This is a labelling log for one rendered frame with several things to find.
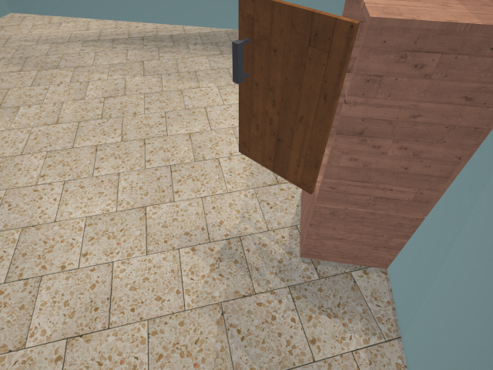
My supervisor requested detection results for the handle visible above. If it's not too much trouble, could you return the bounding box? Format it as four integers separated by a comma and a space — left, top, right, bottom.
232, 38, 250, 84

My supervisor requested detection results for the cupboard door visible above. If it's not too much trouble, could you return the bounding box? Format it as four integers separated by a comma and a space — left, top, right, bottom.
239, 0, 360, 194

